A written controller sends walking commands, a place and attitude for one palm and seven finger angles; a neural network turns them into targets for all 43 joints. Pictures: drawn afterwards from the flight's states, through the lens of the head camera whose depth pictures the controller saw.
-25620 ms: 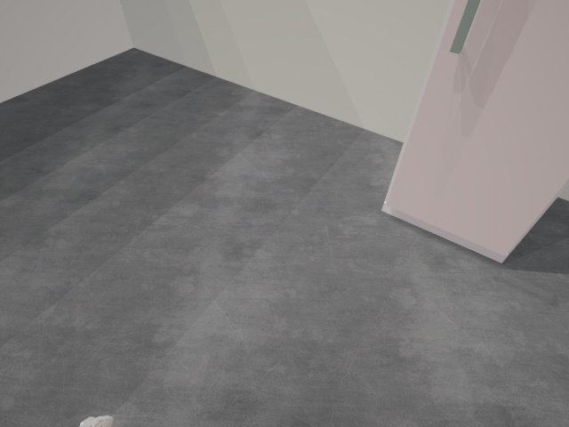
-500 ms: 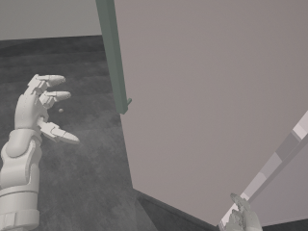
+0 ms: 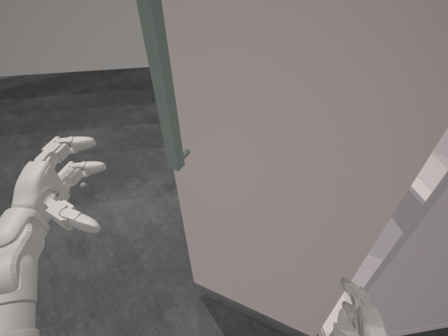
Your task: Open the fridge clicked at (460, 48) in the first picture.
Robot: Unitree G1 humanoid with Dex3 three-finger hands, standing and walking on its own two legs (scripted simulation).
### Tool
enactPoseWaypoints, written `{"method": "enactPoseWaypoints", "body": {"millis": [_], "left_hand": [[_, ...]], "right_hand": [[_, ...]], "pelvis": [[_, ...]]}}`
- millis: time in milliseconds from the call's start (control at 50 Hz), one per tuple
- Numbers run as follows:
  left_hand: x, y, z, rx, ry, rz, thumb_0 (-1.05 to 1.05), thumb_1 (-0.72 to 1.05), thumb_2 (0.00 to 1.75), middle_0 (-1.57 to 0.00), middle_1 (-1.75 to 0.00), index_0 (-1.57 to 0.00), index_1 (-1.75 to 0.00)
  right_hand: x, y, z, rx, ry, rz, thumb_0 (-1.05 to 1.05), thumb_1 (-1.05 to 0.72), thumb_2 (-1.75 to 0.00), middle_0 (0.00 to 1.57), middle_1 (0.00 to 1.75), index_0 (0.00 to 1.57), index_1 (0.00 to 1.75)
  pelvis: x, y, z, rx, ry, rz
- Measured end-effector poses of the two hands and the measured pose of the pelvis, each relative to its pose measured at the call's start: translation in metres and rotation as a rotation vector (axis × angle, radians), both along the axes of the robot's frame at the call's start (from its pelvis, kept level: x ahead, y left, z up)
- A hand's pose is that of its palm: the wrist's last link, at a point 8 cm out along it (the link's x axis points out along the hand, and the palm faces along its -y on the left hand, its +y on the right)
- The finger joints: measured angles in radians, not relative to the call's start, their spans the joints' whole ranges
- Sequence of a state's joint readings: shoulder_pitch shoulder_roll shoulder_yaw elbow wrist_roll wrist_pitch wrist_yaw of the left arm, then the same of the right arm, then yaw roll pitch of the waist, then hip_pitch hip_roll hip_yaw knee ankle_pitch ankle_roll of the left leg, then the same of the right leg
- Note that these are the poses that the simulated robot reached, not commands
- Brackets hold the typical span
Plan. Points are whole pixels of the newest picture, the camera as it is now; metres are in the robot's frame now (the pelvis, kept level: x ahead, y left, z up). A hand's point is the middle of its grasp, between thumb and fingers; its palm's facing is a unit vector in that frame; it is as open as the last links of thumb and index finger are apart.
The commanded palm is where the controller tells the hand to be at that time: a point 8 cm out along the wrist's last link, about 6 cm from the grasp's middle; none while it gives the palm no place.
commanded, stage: draw the hand back to the body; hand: left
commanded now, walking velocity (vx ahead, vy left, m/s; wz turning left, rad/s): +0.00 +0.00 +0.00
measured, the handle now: (170, 86) +0.49 +0.17 +0.25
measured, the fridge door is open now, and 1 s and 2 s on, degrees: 57 57 57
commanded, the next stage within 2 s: step back with the hand held close in 1.12 s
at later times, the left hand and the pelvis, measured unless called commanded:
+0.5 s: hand (59, 206) +0.24 +0.29 +0.17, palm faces +0.46 -0.83 -0.31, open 11.2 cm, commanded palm +0.18 +0.32 +0.18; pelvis +0.01 +0.02 +0.01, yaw -1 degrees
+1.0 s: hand (46, 222) +0.21 +0.29 +0.16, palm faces +0.49 -0.80 -0.35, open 7.5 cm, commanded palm +0.16 +0.32 +0.18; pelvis +0.02 +0.02 +0.01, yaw +0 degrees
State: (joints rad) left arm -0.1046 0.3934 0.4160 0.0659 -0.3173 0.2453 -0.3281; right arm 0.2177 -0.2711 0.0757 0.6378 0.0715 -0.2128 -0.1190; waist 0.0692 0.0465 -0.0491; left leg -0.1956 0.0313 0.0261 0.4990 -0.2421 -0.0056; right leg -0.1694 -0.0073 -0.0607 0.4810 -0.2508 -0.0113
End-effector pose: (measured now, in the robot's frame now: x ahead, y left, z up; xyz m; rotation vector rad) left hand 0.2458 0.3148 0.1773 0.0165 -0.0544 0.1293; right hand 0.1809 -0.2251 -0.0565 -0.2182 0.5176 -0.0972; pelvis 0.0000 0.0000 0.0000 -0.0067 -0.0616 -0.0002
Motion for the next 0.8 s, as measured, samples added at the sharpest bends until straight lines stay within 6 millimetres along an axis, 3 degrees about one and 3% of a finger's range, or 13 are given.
{"method": "enactPoseWaypoints", "body": {"millis": [60, 140, 260, 420, 600, 800], "left_hand": [[-0.009, 0.000, 0.001, 0.005, -0.019, 0.001, -0.01, -0.51, 0.22, -0.25, -1.14, -0.25, -1.13], [-0.021, 0.006, 0.004, 0.179, -0.054, 0.179, -0.01, -0.44, 0.26, -0.25, -1.09, -0.25, -1.09], [-0.043, 0.005, -0.001, 0.286, -0.099, 0.312, -0.01, -0.26, 0.34, -0.25, -0.99, -0.24, -0.98], [-0.052, 0.008, -0.003, 0.337, -0.112, 0.348, 0.00, 0.01, 0.47, -0.24, -0.83, -0.23, -0.82], [-0.057, 0.008, 0.001, 0.378, -0.109, 0.321, 0.00, 0.33, 0.63, -0.23, -0.64, -0.22, -0.63], [-0.077, 0.013, -0.003, 0.398, -0.064, 0.345, 0.01, 0.69, 0.80, -0.22, -0.43, -0.21, -0.42]], "right_hand": [[0.001, 0.001, 0.001, -0.003, -0.009, 0.004, 0.01, -0.90, -0.90, 0.20, 0.30, 0.20, 0.30], [0.000, 0.004, 0.000, -0.022, 0.008, 0.038, 0.01, -0.90, -0.90, 0.20, 0.30, 0.20, 0.30], [-0.009, 0.007, -0.012, -0.037, 0.106, 0.038, 0.01, -0.90, -0.90, 0.20, 0.30, 0.20, 0.30], [-0.011, 0.015, -0.021, -0.038, 0.179, 0.018, 0.01, -0.90, -0.90, 0.20, 0.30, 0.20, 0.30], [0.006, 0.025, -0.014, -0.019, 0.146, 0.017, 0.01, -0.90, -0.90, 0.20, 0.30, 0.20, 0.30], [0.020, 0.028, -0.008, -0.030, 0.130, 0.036, 0.01, -0.90, -0.90, 0.20, 0.30, 0.20, 0.30]], "pelvis": [[0.000, 0.000, 0.000, -0.001, -0.007, 0.002], [-0.003, 0.001, 0.002, -0.007, -0.008, 0.007], [0.000, 0.006, 0.005, -0.003, -0.009, -0.001], [0.010, 0.014, 0.006, 0.001, -0.031, -0.005], [0.020, 0.020, 0.007, 0.001, -0.036, -0.015], [0.024, 0.021, 0.007, -0.001, -0.036, -0.010]]}}
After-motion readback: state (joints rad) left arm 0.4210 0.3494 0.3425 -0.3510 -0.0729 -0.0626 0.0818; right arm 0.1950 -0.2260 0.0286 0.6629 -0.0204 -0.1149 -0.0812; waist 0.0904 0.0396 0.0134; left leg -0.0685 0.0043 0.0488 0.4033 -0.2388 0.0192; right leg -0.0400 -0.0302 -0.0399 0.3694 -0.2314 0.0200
